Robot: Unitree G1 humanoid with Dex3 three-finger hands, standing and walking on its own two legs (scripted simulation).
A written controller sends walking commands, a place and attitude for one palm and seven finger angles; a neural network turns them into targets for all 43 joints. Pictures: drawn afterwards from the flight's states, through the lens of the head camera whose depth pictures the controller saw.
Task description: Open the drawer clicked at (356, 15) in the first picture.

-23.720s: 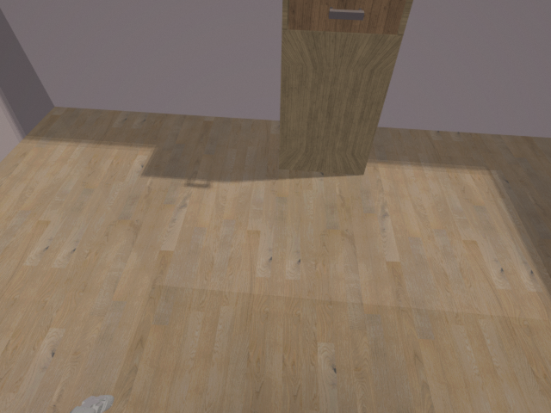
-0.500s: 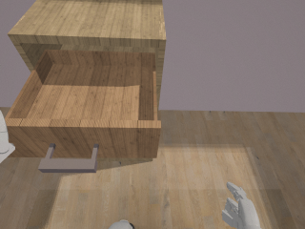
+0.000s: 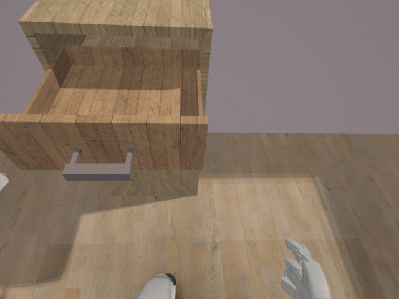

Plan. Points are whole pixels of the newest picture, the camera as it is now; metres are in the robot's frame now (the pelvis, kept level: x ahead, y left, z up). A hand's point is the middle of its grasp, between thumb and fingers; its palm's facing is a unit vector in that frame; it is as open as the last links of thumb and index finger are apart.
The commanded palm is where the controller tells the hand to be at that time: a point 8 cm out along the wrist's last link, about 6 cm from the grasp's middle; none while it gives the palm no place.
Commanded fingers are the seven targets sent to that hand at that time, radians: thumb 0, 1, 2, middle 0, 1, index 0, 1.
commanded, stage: step back with the hand held close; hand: left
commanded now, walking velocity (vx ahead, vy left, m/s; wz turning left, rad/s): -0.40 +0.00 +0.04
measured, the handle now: (101, 162) +0.35 +0.23 +0.06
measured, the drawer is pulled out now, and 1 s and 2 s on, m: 0.30 0.30 0.30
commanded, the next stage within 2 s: stop stepping back and stand still in 0.02 s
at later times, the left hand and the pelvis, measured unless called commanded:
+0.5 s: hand out of the picture +0.09 +0.23 +0.25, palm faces +0.45 -0.75 -0.49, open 7.4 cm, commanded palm +0.03 +0.28 +0.25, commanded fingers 0.00 0.90 0.90 -0.20 -0.30 -0.20 -0.30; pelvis -0.09 -0.01 +0.02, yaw +1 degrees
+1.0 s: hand out of the picture +0.11 +0.26 +0.14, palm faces +0.35 -0.82 -0.46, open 7.4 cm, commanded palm none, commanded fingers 0.00 0.90 0.90 -0.20 -0.30 -0.20 -0.30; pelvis -0.10 +0.00 +0.01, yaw +3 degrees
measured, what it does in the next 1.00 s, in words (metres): walks backwards: left foot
